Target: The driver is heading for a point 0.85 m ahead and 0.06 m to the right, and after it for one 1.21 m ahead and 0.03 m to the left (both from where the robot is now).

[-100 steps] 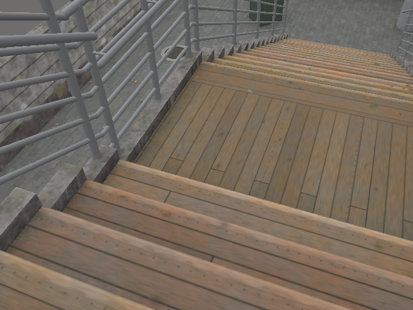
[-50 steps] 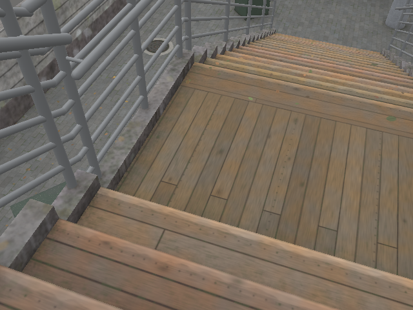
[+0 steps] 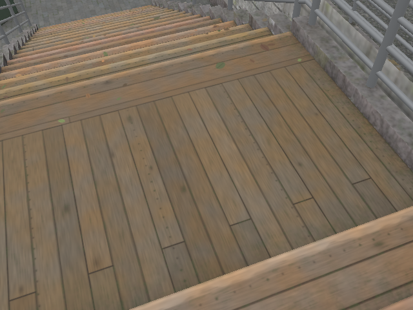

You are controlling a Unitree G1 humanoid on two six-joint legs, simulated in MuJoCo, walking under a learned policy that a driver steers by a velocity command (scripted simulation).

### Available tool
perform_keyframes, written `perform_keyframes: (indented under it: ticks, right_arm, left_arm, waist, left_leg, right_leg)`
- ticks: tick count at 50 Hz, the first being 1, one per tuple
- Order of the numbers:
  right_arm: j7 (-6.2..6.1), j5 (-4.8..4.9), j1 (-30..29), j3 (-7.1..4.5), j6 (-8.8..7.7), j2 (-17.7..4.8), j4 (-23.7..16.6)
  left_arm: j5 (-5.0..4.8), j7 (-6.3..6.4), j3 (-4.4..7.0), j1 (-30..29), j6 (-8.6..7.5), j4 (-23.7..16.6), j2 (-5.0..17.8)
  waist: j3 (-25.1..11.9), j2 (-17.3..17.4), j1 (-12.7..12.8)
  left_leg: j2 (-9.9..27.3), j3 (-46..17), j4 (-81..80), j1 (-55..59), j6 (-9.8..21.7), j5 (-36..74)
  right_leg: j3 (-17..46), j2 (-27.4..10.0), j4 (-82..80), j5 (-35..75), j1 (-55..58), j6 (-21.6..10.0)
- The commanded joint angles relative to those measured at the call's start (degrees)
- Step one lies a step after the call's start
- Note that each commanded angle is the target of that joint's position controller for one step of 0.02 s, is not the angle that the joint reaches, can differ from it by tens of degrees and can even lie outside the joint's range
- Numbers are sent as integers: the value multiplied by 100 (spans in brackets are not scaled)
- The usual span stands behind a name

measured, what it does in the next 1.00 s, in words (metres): goes down, turning right: left foot 0.16 m lower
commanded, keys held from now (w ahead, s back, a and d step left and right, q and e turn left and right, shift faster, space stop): w+e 0.42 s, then w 0.58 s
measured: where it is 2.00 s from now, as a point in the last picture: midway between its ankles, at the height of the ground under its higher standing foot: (239, 229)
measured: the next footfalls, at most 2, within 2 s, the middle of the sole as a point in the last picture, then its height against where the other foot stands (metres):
left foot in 0.62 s outside the picture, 0.16 m lower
right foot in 1.34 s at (260, 236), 0.16 m lower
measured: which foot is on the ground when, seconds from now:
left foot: up 0.00-0.60, down 0.62-1.00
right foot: down 0.00-0.62, up 0.64-1.00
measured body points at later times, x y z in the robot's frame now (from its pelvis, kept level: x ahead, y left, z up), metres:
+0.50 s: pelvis +0.24 +0.03 -0.07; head +0.22 +0.02 +0.38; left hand +0.29 +0.29 -0.20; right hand +0.36 -0.27 -0.16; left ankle +0.42 +0.15 -0.77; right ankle +0.11 -0.05 -0.74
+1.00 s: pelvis +0.52 +0.03 -0.18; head +0.53 +0.03 +0.27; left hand +0.75 +0.17 -0.30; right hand +0.32 -0.14 -0.31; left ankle +0.45 +0.14 -0.91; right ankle +0.59 -0.13 -0.84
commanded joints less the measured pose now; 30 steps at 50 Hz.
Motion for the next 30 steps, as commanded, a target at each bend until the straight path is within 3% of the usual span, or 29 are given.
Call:
perform_keyframes:
  ticks: [1,2,3,4,5,6,7,8,9,10,11,12,13,14,16,18,21,23,24,26,27,28,29,30]
  right_arm:
    - [10,202,70,-118,-60,-717,-853]
    - [20,142,-611,-122,-85,-764,-1218]
    - [46,-58,-895,-112,-77,-764,-1174]
    - [57,-213,-1029,-180,5,-945,-1104]
    - [62,-218,-945,-176,75,-873,-1043]
    - [64,-146,-1319,-103,180,-629,-1196]
    - [103,-237,-1485,-88,230,-541,-1332]
    - [131,-279,-1326,-85,272,-490,-1231]
    - [146,-238,-1120,-65,278,-465,-1138]
    - [144,-122,-804,-103,262,-536,-953]
    - [153,-69,-1299,-167,238,-716,-1161]
    - [183,-102,-1847,-251,190,-901,-1320]
    - [218,-121,-2299,-285,218,-990,-1436]
    - [257,-135,-2602,-270,254,-930,-1575]
    - [345,-229,-2899,-225,226,-786,-1708]
    - [427,-206,-3004,-238,193,-782,-1764]
    - [445,-140,-3292,-226,96,-824,-1969]
    - [496,-94,-3394,-170,41,-758,-1996]
    - [533,-6,-3395,-152,-3,-687,-2020]
    - [553,204,-3311,-130,-25,-544,-2020]
    - [555,231,-3211,-174,-56,-638,-2011]
    - [510,293,-2810,-241,-55,-744,-1803]
    - [469,217,-2173,-305,-53,-820,-1569]
    - [415,147,-1236,-393,-90,-971,-1177]
  left_arm:
    - [-265,119,424,2711,107,422,1608]
    - [-222,219,385,2841,198,381,1545]
    - [-136,276,314,2413,223,341,1270]
    - [-159,291,253,2176,168,212,1031]
    - [-113,232,106,1900,45,203,699]
    - [-186,281,72,1535,-37,155,712]
    - [-169,308,109,1453,-87,137,956]
    - [-169,326,150,1573,-131,183,1058]
    - [-155,305,165,1644,-117,154,1044]
    - [-105,247,180,1774,-117,178,1020]
    - [-205,203,189,1932,-136,170,941]
    - [-226,239,175,2200,-147,336,741]
    - [-195,275,188,2469,-122,319,806]
    - [-193,314,189,2514,-107,257,785]
    - [-144,369,159,2644,-103,241,727]
    - [-53,385,173,2718,-119,108,818]
    - [-18,403,159,2866,-157,-15,872]
    - [39,448,122,2748,-134,-76,869]
    - [27,457,103,2744,-112,-90,843]
    - [65,540,78,2657,-24,-136,849]
    - [51,596,70,2790,-20,-98,849]
    - [75,634,40,2865,2,-8,800]
    - [93,624,70,2889,64,53,934]
    - [106,573,104,3093,73,161,966]
  waist:
    - [-2687,-563,1198]
    - [-2487,-481,1355]
    - [-1422,-40,1066]
    - [-952,162,891]
    - [-540,706,539]
    - [-13,612,247]
    - [-99,367,213]
    - [-416,183,155]
    - [-666,22,135]
    - [-865,-160,118]
    - [-752,-43,253]
    - [-528,-20,454]
    - [-403,42,676]
    - [-217,185,727]
    - [-129,31,794]
    - [-73,-22,845]
    - [5,-135,943]
    - [36,-242,1063]
    - [92,-384,1172]
    - [109,-492,1296]
    - [199,-502,1365]
    - [335,-335,1265]
    - [155,14,975]
    - [-138,573,577]
  left_leg:
    - [-27,-1288,2681,-4534,56,-158]
    - [-261,-1255,2522,-5117,-114,152]
    - [-30,-1505,1625,-5271,-37,1001]
    - [35,-1610,1228,-4879,-36,969]
    - [163,-1850,-33,-4324,-81,2136]
    - [150,-1767,-1448,-3362,-333,2886]
    - [18,-1630,-2035,-2677,-445,3138]
    - [-34,-1559,-2226,-2368,-547,3420]
    - [-67,-1537,-2242,-2256,-553,3685]
    - [-124,-1519,-2022,-2165,-484,4485]
    - [-97,-1648,-2561,-2430,-372,5160]
    - [-3,-1993,-2848,-3067,-341,5715]
    - [-3,-2135,-3009,-3741,-313,5566]
    - [-101,-2167,-3527,-3872,-332,5776]
    - [-241,-2278,-4040,-3674,-328,6232]
    - [-323,-2378,-4205,-3684,-347,6217]
    - [-462,-2432,-4535,-3467,-365,6005]
    - [-555,-2265,-5120,-3051,-383,6064]
    - [-558,-2185,-5621,-2777,-340,6118]
    - [-429,-2202,-6500,-1862,-219,6342]
    - [-315,-2218,-6864,-1645,-164,6493]
    - [-153,-2156,-7334,-1285,-150,6588]
    - [-243,-1923,-7500,-445,-92,6511]
    - [-342,-1770,-7655,416,-103,6349]
  right_leg:
    - [2252,-1962,1853,4743,5757,-1397]
    - [3181,-2266,447,1931,5170,-1783]
    - [3461,-2219,-387,-951,3778,-1667]
    - [3702,-2198,-424,-1368,2688,-1634]
    - [3228,-1869,-339,-1489,1441,-1339]
    - [2763,-1367,-716,-1063,-165,-1138]
    - [2648,-1058,-827,-667,-696,-1105]
    - [2540,-959,-611,188,-621,-1111]
    - [2423,-920,-400,845,-489,-1096]
    - [2401,-860,-239,1129,-374,-1035]
    - [2362,-621,-238,473,-284,-963]
    - [2730,-592,37,-733,144,-958]
    - [3142,-681,52,-1535,678,-1057]
    - [3289,-610,95,-2246,558,-1063]
    - [3573,-483,386,-3191,410,-1083]
    - [3883,-464,679,-3543,405,-1182]
    - [4005,-319,1221,-3063,347,-1180]
    - [3678,-75,1631,-2858,232,-1002]
    - [3493,52,1805,-2884,175,-907]
    - [3212,145,2177,-2737,-91,-679]
    - [3242,158,2314,-2676,14,-615]
    - [3224,133,2739,-2389,25,-606]
    - [2996,168,3399,-1899,-206,-566]
    - [2460,449,4728,-2067,-294,-443]
Keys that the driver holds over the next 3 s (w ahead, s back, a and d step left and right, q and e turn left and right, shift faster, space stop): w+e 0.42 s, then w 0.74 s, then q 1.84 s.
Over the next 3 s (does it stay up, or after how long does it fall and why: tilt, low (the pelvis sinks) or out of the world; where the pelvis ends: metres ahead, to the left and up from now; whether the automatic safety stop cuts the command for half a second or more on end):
stays up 0.88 -0.18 -0.33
